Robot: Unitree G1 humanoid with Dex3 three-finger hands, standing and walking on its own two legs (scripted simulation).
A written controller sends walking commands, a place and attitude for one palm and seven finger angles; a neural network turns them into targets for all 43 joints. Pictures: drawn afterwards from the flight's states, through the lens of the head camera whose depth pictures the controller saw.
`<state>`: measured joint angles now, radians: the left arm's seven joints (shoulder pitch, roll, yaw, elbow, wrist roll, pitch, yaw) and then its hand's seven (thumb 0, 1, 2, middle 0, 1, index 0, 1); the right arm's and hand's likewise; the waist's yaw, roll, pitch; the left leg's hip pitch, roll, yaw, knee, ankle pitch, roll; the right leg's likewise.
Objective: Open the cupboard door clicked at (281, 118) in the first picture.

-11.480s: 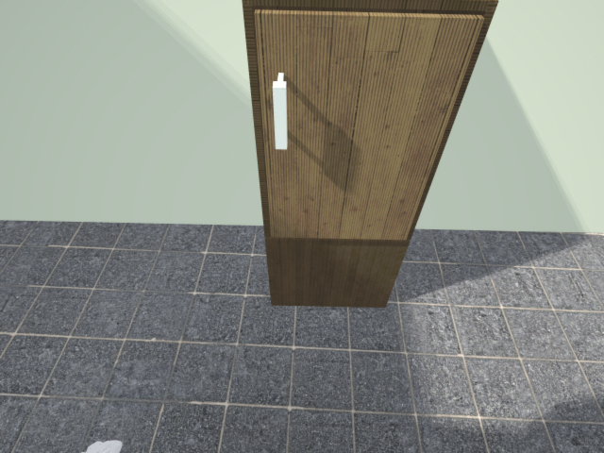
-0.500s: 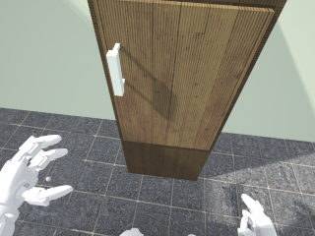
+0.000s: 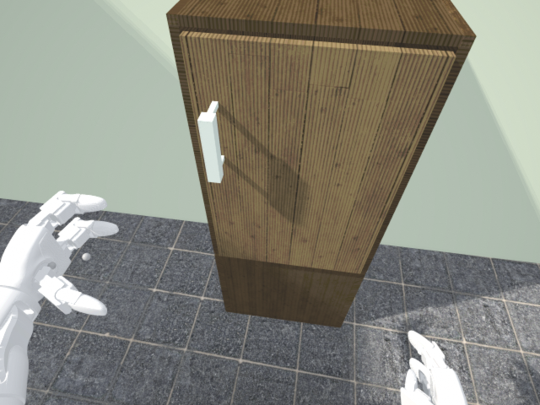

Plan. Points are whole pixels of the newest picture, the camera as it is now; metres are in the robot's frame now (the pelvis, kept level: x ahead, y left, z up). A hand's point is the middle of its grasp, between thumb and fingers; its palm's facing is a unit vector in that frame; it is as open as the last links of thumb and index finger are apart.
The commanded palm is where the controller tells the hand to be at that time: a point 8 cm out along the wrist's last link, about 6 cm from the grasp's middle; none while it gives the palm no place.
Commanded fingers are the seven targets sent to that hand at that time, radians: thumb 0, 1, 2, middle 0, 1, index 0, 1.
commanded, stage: raise the hand with hooked fingers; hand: left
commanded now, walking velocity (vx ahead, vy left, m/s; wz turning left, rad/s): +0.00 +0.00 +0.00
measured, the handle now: (214, 142) +0.52 +0.15 +0.11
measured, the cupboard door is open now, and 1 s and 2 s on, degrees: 0 0 0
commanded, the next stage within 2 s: move the hooked fingers beside the handle in 0.66 s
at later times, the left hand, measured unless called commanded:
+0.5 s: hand (93, 229) +0.30 +0.27 +0.13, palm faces +0.00 -1.00 -0.03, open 14.0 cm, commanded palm +0.27 +0.31 +0.14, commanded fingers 0.00 -0.50 0.30 -0.30 -1.20 -0.30 -1.20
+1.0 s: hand (107, 217) +0.32 +0.26 +0.13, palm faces -0.01 -1.00 -0.02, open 14.0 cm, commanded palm +0.30 +0.30 +0.13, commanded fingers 0.00 -0.50 0.30 -0.30 -1.20 -0.30 -1.20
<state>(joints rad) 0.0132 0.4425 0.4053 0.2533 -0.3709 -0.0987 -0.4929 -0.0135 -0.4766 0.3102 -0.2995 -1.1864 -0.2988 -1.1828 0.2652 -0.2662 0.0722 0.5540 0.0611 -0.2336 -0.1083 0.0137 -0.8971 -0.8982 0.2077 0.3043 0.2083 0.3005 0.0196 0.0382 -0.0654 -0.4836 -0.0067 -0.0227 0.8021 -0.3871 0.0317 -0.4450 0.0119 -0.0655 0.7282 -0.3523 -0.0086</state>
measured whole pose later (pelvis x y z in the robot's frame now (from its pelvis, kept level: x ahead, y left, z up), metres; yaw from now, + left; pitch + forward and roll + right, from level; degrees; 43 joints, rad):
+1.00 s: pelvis +0.00 -0.01 +0.01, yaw +0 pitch +3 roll -1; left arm -0.21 0.46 0.40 0.46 -0.32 -0.08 -0.49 -0.02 -0.50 0.30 -0.30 -1.20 -0.30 -1.20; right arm 0.26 -0.28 0.06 0.59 0.06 -0.20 -0.13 0.01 -0.90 -0.90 0.21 0.30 0.21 0.30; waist 0.01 0.03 -0.04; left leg -0.41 -0.01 -0.02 0.69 -0.34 0.02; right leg -0.38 0.01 -0.06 0.64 -0.32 -0.02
